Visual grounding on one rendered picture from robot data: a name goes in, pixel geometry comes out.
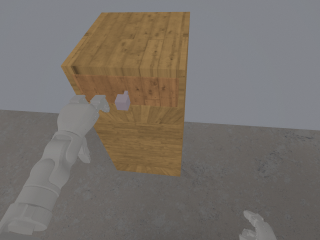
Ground robot right hand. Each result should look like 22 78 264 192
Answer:
239 210 277 240

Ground robot left hand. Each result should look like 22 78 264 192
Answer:
57 95 110 164

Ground left robot forearm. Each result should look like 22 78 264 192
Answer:
0 130 83 235

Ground cabinet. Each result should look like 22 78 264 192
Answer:
61 12 190 177

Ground drawer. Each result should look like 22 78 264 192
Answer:
72 74 179 107

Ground handle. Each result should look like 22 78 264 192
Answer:
114 90 131 111

